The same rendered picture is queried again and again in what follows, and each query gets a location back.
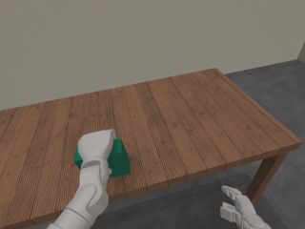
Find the robot right hand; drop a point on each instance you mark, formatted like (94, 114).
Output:
(242, 205)

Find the robot left hand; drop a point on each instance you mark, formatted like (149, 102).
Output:
(97, 144)

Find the robot left forearm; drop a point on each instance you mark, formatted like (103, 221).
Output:
(91, 198)

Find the sponge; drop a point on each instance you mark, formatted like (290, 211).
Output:
(118, 159)

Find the table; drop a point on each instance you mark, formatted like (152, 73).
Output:
(174, 129)

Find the robot right forearm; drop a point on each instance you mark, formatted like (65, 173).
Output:
(253, 221)

